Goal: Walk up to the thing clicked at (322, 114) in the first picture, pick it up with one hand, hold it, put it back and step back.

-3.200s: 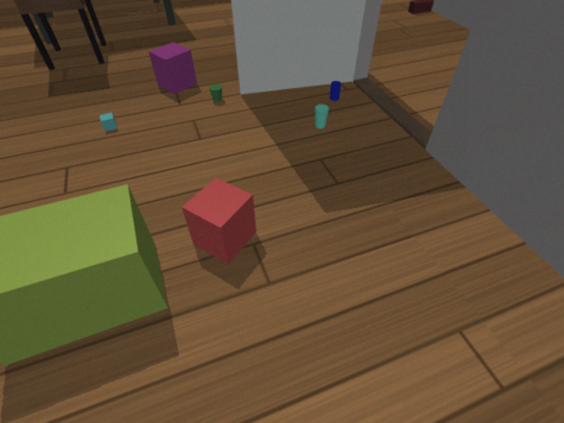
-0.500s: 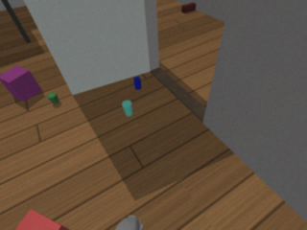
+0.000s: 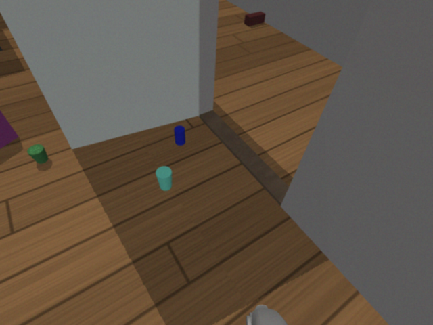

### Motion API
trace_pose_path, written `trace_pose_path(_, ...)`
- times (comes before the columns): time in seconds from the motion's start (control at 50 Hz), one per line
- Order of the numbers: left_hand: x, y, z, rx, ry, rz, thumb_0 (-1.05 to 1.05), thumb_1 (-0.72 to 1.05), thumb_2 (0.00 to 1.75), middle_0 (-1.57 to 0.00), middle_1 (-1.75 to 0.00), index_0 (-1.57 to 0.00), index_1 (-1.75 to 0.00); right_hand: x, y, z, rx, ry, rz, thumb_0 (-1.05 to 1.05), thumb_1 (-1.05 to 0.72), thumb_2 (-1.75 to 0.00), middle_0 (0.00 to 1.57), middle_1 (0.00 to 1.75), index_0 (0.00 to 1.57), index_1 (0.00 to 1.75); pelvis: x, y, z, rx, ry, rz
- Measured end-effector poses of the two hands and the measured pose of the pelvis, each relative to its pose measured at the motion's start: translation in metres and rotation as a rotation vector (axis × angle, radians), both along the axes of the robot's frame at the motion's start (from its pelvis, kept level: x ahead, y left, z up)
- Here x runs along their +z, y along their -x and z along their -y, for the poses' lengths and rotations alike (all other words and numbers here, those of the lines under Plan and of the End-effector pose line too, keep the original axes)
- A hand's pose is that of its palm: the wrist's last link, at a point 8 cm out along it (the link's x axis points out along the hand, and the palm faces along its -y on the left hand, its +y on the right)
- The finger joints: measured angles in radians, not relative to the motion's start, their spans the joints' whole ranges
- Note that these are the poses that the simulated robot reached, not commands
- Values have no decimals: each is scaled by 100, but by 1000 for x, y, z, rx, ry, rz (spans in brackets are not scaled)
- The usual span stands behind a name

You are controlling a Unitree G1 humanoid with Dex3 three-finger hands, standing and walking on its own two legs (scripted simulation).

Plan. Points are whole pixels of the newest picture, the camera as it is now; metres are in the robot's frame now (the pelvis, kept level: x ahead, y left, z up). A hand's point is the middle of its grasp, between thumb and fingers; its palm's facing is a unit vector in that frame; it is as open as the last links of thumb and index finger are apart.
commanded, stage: walk up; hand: left
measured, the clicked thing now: (164, 179) +0.95 +0.26 -0.71
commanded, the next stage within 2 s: none
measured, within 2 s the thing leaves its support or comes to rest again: neither
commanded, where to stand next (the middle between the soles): +0.60 +0.04 m, yaw -1 degrees
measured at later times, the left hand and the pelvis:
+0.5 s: hand (98, 286) +0.23 +0.25 -0.12, palm faces -0.01 -0.91 -0.41, open 7.4 cm; pelvis +0.18 -0.02 +0.00, yaw +0 degrees
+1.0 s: hand (88, 222) +0.39 +0.33 -0.16, palm faces -0.07 -0.94 -0.32, open 7.4 cm; pelvis +0.35 +0.06 +0.00, yaw -1 degrees
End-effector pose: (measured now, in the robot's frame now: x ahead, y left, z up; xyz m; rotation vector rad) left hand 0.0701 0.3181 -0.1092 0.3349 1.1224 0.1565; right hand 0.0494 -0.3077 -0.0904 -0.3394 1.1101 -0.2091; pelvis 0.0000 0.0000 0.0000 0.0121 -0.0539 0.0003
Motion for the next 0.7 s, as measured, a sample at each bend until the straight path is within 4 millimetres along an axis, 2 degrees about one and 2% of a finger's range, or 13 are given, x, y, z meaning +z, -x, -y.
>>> trace_pose_path(0.14, 5, -82, 22, -58, -19, 5, 0, 90, 90, -21, -29, -20, -30, -27, -25, 18, -47, -31, -77, 1, -90, -90, 21, 30, 20, 30, -9, -57, 12, -17, -29, -8)
trace_pose_path(0.22, 5, -126, 39, -65, -49, 45, 0, 90, 90, -21, -30, -20, -30, -51, -55, 33, -59, -47, -102, 1, -90, -90, 21, 30, 20, 30, -22, -94, 26, -15, 2, -5)
trace_pose_path(0.26, 9, -140, 45, -56, -56, 80, 0, 90, 90, -21, -30, -20, -30, -53, -74, 34, -40, -60, -112, 1, -90, -90, 21, 30, 20, 30, -21, -106, 32, -6, -5, 3)
trace_pose_path(0.36, 27, -150, 49, -7, -63, 90, 0, 90, 90, -21, -30, -20, -30, -42, -130, 36, 4, -78, -77, 1, -90, -90, 21, 30, 20, 30, -6, -137, 35, -12, -18, 13)
trace_pose_path(0.42, 31, -150, 44, 5, -72, 54, 0, 90, 90, -21, -30, -20, -30, -33, -161, 37, 15, -72, -37, 1, -90, -90, 21, 30, 20, 30, -1, -154, 33, -17, -8, 14)
trace_pose_path(0.5, 30, -152, 30, 28, -74, 19, 0, 90, 90, -21, -30, -20, -30, -25, -193, 36, 22, -52, -31, 1, -90, -90, 21, 30, 20, 30, 1, -178, 24, -3, 15, 12)
trace_pose_path(0.6, 18, -165, 3, 63, -65, -5, 0, 90, 90, -21, -30, -20, -30, -17, -231, 22, 58, -19, -58, 1, -90, -90, 20, 30, 20, 30, -3, -211, 7, 14, 41, 5)
trace_pose_path(0.7, -12, -190, -33, 77, -45, -52, 0, 90, 90, -21, -30, -20, -30, -13, -280, -5, 75, 29, -29, 1, -90, -90, 20, 30, 20, 30, -18, -252, -21, 26, 52, -7)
